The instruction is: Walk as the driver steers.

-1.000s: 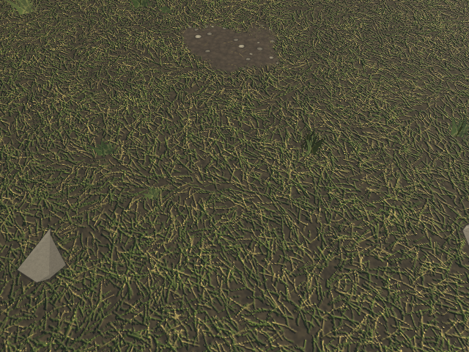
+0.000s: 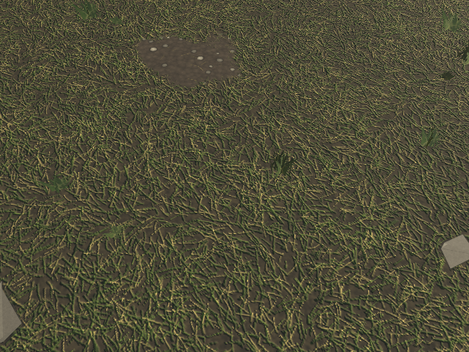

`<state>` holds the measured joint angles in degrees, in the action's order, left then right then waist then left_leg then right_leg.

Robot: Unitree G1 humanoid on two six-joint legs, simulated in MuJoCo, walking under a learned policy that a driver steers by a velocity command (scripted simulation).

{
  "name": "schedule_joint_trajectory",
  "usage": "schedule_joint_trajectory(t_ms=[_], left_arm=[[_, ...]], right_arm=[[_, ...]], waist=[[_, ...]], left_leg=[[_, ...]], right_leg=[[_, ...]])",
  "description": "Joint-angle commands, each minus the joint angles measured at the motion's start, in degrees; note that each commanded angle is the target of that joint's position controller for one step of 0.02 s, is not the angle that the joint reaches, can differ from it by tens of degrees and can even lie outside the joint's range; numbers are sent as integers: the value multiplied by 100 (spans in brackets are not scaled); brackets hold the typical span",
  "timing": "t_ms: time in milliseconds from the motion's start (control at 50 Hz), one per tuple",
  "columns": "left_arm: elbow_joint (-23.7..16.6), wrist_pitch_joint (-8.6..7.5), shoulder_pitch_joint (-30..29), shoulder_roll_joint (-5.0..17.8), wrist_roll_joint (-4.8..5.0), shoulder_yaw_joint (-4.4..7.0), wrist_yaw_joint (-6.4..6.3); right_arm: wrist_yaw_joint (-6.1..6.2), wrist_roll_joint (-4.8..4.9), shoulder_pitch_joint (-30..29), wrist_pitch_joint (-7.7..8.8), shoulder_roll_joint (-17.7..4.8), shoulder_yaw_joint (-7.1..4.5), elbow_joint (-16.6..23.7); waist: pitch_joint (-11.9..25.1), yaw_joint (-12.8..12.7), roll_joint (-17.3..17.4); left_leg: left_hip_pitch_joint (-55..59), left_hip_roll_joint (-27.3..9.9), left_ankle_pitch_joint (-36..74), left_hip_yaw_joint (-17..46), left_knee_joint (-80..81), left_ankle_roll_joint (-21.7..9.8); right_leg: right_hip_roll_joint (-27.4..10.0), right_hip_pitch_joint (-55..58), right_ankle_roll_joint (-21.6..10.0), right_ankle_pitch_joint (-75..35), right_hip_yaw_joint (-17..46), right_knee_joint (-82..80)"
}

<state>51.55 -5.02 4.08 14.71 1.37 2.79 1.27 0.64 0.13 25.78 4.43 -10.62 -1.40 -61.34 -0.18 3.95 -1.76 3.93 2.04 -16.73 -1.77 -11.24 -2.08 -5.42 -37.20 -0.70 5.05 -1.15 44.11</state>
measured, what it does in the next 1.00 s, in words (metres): walks ahead: right foot, then left foot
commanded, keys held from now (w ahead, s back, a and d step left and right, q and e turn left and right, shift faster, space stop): w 0.74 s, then w+e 0.26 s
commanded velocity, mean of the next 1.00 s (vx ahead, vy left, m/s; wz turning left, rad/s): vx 0.49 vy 0.00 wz -0.06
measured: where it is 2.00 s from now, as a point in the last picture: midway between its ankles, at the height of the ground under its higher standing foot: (265, 179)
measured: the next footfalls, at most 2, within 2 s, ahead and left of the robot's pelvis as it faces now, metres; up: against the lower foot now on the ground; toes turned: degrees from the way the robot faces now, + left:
right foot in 0.14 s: +0.28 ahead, -0.14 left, +0.00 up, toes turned -2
left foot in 0.72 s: +0.60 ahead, +0.10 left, +0.00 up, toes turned +3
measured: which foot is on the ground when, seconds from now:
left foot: down 0.00-0.16, up 0.18-0.70, down 0.72-1.00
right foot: up 0.00-0.12, down 0.14-0.74, up 0.76-1.00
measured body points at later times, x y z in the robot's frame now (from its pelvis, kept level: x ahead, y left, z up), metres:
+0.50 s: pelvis +0.28 -0.06 +0.01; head +0.29 -0.06 +0.46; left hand +0.26 +0.20 -0.13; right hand +0.44 -0.32 -0.11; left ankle +0.45 +0.13 -0.67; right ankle +0.24 -0.14 -0.74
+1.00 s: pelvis +0.57 +0.02 +0.00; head +0.58 +0.02 +0.45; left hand +0.69 +0.28 -0.12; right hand +0.58 -0.25 -0.13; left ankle +0.56 +0.10 -0.74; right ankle +0.64 -0.17 -0.66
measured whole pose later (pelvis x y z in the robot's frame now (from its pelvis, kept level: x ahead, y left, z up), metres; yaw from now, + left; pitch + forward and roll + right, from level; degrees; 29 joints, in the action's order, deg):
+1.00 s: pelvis +0.57 +0.02 +0.00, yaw -5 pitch +0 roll +2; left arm 52.9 -2.9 11.7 15.8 1.8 4.5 -0.5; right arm -0.5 -1.2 15.9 6.4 -13.2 -3.2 -57.3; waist -1.0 1.9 -2.7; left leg -5.7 3.0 -10.3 -8.7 -15.3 -3.7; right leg -6.2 -38.4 -2.1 8.3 5.3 59.0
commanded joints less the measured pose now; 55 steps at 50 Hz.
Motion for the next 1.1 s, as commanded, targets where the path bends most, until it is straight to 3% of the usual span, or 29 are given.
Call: schedule_joint_trajectory(t_ms=[20,60,100,140,160,180,200,220,240,260,300,360,440,520,620,680,700,720,740,760,780,800,820,840,860,900,940,1020,1100], left_arm=[[-571,-24,-859,177,21,-43,48],[-658,-31,-938,314,31,-10,84],[-601,-54,-533,543,23,102,105],[-143,-12,1006,914,42,344,63],[57,23,1962,1305,-6,454,7],[172,17,2228,1572,-99,461,66],[127,-24,1944,1053,-60,313,89],[33,-72,1386,829,-51,242,81],[-93,-116,868,702,-85,190,93],[-121,-153,574,577,-160,158,117],[-58,-184,470,354,-212,87,144],[102,-196,804,552,-172,113,54],[216,-132,1280,712,-153,140,-106],[341,-85,1712,755,-86,136,-162],[564,65,2153,806,-58,182,-178],[539,145,1989,941,-45,246,-200],[498,174,1852,962,-46,250,-200],[441,195,1800,816,-79,190,-199],[273,178,1887,603,-203,85,-205],[305,38,2598,-202,-123,-125,-124],[346,-88,2126,491,63,27,-122],[170,-158,1590,772,193,116,-125],[140,-157,1366,752,179,129,-176],[146,-106,1274,693,100,179,-214],[175,-21,1434,576,81,196,-210],[207,129,1570,313,93,187,-194],[80,211,1342,291,67,206,-200],[-173,183,769,277,4,219,-127],[-528,162,-81,117,-36,117,20]], right_arm=[[74,75,65,87,-1150,-224,180],[76,126,66,74,-1132,-252,125],[72,87,-77,16,-1236,-301,151],[64,13,-216,-92,-1175,-278,218],[49,-85,-104,-111,-948,-178,343],[-22,-11,674,18,-15,55,350],[-67,145,230,184,-595,-62,344],[-86,287,-364,281,-947,-160,561],[-38,262,-687,321,-1022,-172,644],[13,166,-817,296,-1011,-226,654],[35,123,-568,135,-804,-242,605],[66,78,-929,-4,-754,-262,750],[37,-1,-1812,20,-780,-287,1044],[-53,46,-2612,86,-653,-215,1249],[-228,111,-3295,154,-683,-148,1549],[-295,126,-2940,204,-942,-226,1538],[-285,116,-2378,214,-1113,-322,1384],[-246,100,-1348,213,-1405,-474,1061],[-185,17,-240,189,-1876,-592,840],[-228,10,-57,160,-2045,-612,724],[-225,45,-252,176,-1441,-451,792],[-193,39,-758,203,-1206,-379,897],[-192,4,-1226,230,-1066,-324,985],[-201,-30,-1483,255,-879,-279,997],[-203,-96,-1579,277,-779,-247,961],[-194,-113,-1528,298,-783,-257,861],[-134,-129,-1427,315,-948,-303,786],[-5,-138,-1334,276,-1059,-319,752],[79,-64,-968,200,-1187,-338,668]], waist=[[-826,-75,705],[-842,-182,659],[-439,-493,747],[529,-1257,773],[1252,-1488,95],[2099,-938,-1561],[1707,-1077,-1041],[822,-945,-743],[468,-757,-139],[243,-560,17],[212,-263,-204],[-112,-238,-135],[-291,-452,-28],[-390,-722,-59],[-566,-880,-85],[-290,-556,-305],[69,-225,-370],[704,217,-300],[1638,489,465],[2281,52,1965],[1843,290,1227],[1039,208,1004],[663,-3,518],[336,-151,461],[267,-334,634],[104,-454,659],[-84,-473,551],[-258,-384,459],[-485,-81,329]], left_leg=[[-940,-1416,1704,634,736,-856],[-477,-1589,2079,566,557,-759],[-46,-1669,3623,435,-103,-611],[-397,-1304,4863,109,-2047,-355],[-1729,-956,3133,-69,-3935,-186],[-3600,206,-1208,287,-5958,107],[-4188,-13,-1489,1001,-6733,-41],[-4604,-313,-1011,839,-6868,-159],[-4330,-645,-407,738,-6588,-209],[-4020,-867,-43,683,-6244,-208],[-3462,-1080,203,722,-5830,-210],[-3802,-1186,501,602,-5155,-57],[-4506,-1150,1715,536,-3797,162],[-4227,-879,2483,258,-2587,196],[-4412,-734,1994,237,-1882,66],[-3666,-499,1337,85,-1660,-169],[-2832,-294,1278,-92,-1573,-296],[-1386,-284,1401,-70,-1638,-496],[461,-1491,1434,1367,-1813,-904],[2117,-2601,190,4069,-1000,-1771],[1783,-2405,-346,4006,-665,-1479],[981,-2257,8,3034,-560,-1185],[137,-2069,589,2357,-376,-1036],[-488,-1863,913,1827,-160,-937],[-876,-1728,1075,1444,14,-847],[-1244,-1619,1416,933,260,-861],[-1313,-1628,1769,554,406,-892],[-1133,-1485,2167,-162,510,-758],[-718,-1541,2339,-634,526,-653]], right_leg=[[207,366,-21,-610,-142,-898],[217,378,-200,-598,-35,-1209],[406,992,-401,-346,-118,-1260],[715,2986,-667,-73,-323,-1191],[-345,4682,-994,386,960,-1152],[-1646,6042,-1926,2166,4085,-2330],[-1527,5680,-1714,2733,4637,-3003],[-1420,4874,-1462,2373,3739,-3048],[-1232,3976,-1335,1603,2976,-3157],[-1026,3245,-1247,925,2375,-3261],[-747,2627,-1207,537,1732,-3534],[-684,2347,-1323,390,1309,-3876],[-636,2765,-1236,7,991,-3969],[-486,2999,-1058,-191,568,-3943],[-841,4015,-1035,-589,547,-3517],[-976,4353,-887,-1957,541,-2910],[-834,4300,-789,-2975,396,-2259],[-521,3812,-619,-3216,168,-1094],[-111,2483,-404,-1372,-107,834],[952,248,-96,2663,244,2578],[662,-363,-224,2789,976,3179],[386,-643,-325,2232,882,3184],[75,-359,-307,1670,754,2922],[-87,-136,-275,1333,740,2584],[-229,228,-269,1100,795,2409],[-276,374,-231,947,764,2224],[-287,28,-166,547,815,1959],[-183,-289,-86,-615,742,733],[-101,-262,-146,-1093,209,-313]])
